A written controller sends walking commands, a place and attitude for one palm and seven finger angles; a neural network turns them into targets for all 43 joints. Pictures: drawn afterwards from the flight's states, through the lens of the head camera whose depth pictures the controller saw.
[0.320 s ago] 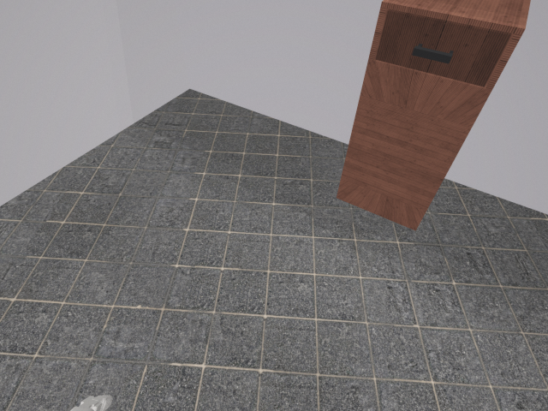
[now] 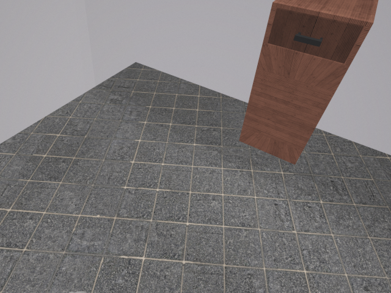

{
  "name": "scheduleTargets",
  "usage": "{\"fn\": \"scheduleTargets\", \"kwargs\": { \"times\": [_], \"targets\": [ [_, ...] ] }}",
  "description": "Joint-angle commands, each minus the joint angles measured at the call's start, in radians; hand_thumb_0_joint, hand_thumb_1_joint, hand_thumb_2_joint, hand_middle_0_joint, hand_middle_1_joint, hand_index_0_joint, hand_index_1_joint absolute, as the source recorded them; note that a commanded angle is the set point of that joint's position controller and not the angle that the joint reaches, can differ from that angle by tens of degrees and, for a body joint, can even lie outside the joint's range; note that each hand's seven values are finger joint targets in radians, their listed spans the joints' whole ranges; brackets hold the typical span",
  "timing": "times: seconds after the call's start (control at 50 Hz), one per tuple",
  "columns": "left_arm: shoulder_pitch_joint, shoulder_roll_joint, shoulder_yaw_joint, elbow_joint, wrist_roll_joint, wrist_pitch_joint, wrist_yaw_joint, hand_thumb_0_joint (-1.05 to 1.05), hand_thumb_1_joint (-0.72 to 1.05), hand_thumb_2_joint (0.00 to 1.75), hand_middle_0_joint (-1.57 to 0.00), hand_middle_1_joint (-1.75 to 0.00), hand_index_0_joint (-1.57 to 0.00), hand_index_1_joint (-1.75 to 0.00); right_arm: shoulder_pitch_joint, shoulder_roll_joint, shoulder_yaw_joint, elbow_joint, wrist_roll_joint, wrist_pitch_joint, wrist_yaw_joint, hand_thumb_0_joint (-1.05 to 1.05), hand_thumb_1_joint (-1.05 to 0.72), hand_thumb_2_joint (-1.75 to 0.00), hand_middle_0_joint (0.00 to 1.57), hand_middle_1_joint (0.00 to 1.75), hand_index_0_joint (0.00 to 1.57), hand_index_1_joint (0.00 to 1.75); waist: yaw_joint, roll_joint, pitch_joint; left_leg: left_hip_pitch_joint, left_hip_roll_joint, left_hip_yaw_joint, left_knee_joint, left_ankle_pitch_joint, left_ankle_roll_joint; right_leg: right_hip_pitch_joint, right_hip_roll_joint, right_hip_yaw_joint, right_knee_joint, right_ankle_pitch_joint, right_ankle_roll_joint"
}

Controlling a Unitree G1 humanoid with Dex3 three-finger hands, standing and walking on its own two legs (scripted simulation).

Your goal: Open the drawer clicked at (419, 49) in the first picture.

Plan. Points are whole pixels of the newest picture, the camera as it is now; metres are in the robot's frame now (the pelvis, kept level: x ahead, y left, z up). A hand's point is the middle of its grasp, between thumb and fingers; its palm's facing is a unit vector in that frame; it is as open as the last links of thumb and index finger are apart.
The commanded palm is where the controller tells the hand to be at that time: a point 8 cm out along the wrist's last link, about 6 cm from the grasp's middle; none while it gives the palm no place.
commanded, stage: stand and wait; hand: left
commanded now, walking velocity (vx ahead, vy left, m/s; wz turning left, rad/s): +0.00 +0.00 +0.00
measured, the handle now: (308, 38) +1.15 -0.44 +0.04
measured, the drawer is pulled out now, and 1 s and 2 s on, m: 0.00 0.00 0.00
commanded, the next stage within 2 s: look at it before walking up in 0.50 s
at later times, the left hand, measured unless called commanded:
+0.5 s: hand out of the picture +0.07 +0.24 -0.15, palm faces -0.04 -0.94 -0.33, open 7.4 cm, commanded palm none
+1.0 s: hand out of the picture +0.07 +0.24 -0.15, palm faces -0.04 -0.94 -0.33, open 7.4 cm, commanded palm none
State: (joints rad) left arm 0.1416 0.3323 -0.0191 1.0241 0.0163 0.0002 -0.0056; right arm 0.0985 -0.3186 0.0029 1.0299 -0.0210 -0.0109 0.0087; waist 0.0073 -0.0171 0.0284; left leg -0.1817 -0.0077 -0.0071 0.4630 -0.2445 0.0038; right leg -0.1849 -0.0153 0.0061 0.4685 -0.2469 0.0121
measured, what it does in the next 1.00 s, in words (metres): stands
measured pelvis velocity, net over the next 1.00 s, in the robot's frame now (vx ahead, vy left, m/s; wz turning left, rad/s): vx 0.00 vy -0.01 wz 0.00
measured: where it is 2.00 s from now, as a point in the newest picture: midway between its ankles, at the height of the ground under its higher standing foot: outside the picture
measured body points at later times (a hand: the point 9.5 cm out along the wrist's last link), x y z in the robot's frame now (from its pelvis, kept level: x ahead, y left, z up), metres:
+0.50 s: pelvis +0.00 +0.00 +0.00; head +0.00 +0.00 +0.45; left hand +0.07 +0.29 -0.13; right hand +0.07 -0.30 -0.13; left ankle +0.00 +0.12 -0.74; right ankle +0.01 -0.13 -0.74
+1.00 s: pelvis +0.00 -0.01 +0.01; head +0.00 -0.01 +0.46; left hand +0.08 +0.29 -0.13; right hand +0.08 -0.30 -0.13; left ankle +0.00 +0.12 -0.74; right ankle +0.01 -0.13 -0.74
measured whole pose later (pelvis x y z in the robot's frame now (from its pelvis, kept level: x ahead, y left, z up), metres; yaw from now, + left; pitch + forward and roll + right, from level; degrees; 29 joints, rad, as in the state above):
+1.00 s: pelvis +0.00 -0.01 +0.01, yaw +0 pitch -2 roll +0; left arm 0.13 0.34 -0.01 1.09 0.02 -0.01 0.00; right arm 0.10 -0.33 0.00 1.12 -0.01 -0.01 0.01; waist 0.00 -0.01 0.04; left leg -0.14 0.01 -0.01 0.38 -0.20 -0.01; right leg -0.14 0.00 0.00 0.39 -0.21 0.00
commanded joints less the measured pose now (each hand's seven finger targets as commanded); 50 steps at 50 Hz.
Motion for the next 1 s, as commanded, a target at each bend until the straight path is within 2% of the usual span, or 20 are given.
{"fn": "scheduleTargets", "kwargs": {
  "times": [0.0, 0.06, 0.16, 0.3, 0.44, 0.56, 0.72, 0.86, 0.98],
  "targets": [
    [-0.056, 0.211, 0.055, -0.061, -0.005, -0.024, 0.016, 0.0, 0.9, 0.9, -0.2, -0.3, -0.2, -0.3, -0.051, -0.215, -0.048, -0.061, 0.007, -0.022, -0.019, 0.0, -0.9, -0.9, 0.2, 0.3, 0.2, 0.3, -0.009, 0.027, -0.068, 0.004, 0.106, -0.097, -0.095, 0.132, 0.035, 0.011, -0.102, 0.095, -0.097, 0.104, -0.047],
    [-0.055, 0.211, 0.055, -0.051, -0.006, -0.024, 0.016, 0.0, 0.9, 0.9, -0.2, -0.3, -0.2, -0.3, -0.044, -0.218, -0.047, -0.049, 0.009, -0.022, -0.019, 0.0, -0.9, -0.9, 0.2, 0.3, 0.2, 0.3, -0.008, 0.029, -0.081, 0.007, 0.111, -0.103, -0.102, 0.138, 0.036, 0.029, -0.101, 0.089, -0.098, 0.108, -0.046],
    [-0.052, 0.213, 0.055, -0.031, -0.006, -0.023, 0.015, 0.0, 0.9, 0.9, -0.2, -0.3, -0.2, -0.3, -0.042, -0.223, -0.044, -0.026, 0.01, -0.021, -0.018, 0.0, -0.9, -0.9, 0.2, 0.3, 0.2, 0.3, -0.005, 0.027, -0.055, -0.006, 0.112, -0.108, -0.118, 0.106, 0.034, 0.022, -0.102, 0.094, -0.116, 0.071, -0.045],
    [-0.049, 0.216, 0.054, -0.012, -0.007, -0.026, 0.015, 0.0, 0.9, 0.9, -0.2, -0.3, -0.2, -0.3, -0.034, -0.226, -0.043, -0.004, 0.011, -0.023, -0.018, 0.0, -0.9, -0.9, 0.2, 0.3, 0.2, 0.3, -0.006, 0.019, -0.072, 0.02, 0.116, -0.103, -0.121, 0.138, 0.03, 0.032, -0.111, 0.097, -0.124, 0.106, -0.047],
    [-0.056, 0.216, 0.052, -0.003, -0.006, -0.023, 0.015, 0.0, 0.9, 0.9, -0.2, -0.3, -0.2, -0.3, -0.035, -0.229, -0.043, 0.011, 0.011, -0.02, -0.017, 0.0, -0.9, -0.9, 0.2, 0.3, 0.2, 0.3, -0.006, 0.02, -0.039, 0.01, 0.117, -0.109, -0.142, 0.104, 0.028, 0.016, -0.105, 0.099, -0.14, 0.067, -0.043],
    [-0.057, 0.219, 0.053, -0.005, -0.006, -0.026, 0.016, 0.0, 0.9, 0.9, -0.2, -0.3, -0.2, -0.3, -0.031, -0.227, -0.042, 0.012, 0.013, -0.022, -0.017, 0.0, -0.9, -0.9, 0.2, 0.3, 0.2, 0.3, -0.005, 0.017, -0.064, 0.024, 0.12, -0.107, -0.137, 0.141, 0.027, 0.038, -0.107, 0.097, -0.138, 0.108, -0.044],
    [-0.059, 0.216, 0.053, -0.002, -0.005, -0.025, 0.015, 0.0, 0.9, 0.9, -0.2, -0.3, -0.2, -0.3, -0.038, -0.226, -0.04, 0.016, 0.012, -0.023, -0.018, 0.0, -0.9, -0.9, 0.2, 0.3, 0.2, 0.3, -0.004, 0.015, -0.045, 0.025, 0.121, -0.105, -0.151, 0.136, 0.025, 0.03, -0.106, 0.097, -0.146, 0.103, -0.042],
    [-0.053, 0.217, 0.054, 0.0, -0.005, -0.029, 0.016, 0.0, 0.9, 0.9, -0.2, -0.3, -0.2, -0.3, -0.037, -0.226, -0.04, 0.015, 0.014, -0.022, -0.019, 0.0, -0.9, -0.9, 0.2, 0.3, 0.2, 0.3, -0.006, 0.011, -0.076, 0.056, 0.123, -0.1, -0.139, 0.18, 0.024, 0.046, -0.112, 0.097, -0.146, 0.161, -0.045],
    [-0.052, 0.218, 0.054, 0.004, -0.006, -0.029, 0.017, 0.0, 0.9, 0.9, -0.2, -0.3, -0.2, -0.3, -0.04, -0.226, -0.04, 0.018, 0.013, -0.021, -0.02, 0.0, -0.9, -0.9, 0.2, 0.3, 0.2, 0.3, -0.006, 0.015, -0.06, 0.055, 0.122, -0.099, -0.146, 0.176, 0.02, 0.045, -0.112, 0.099, -0.153, 0.161, -0.045]
  ]
}}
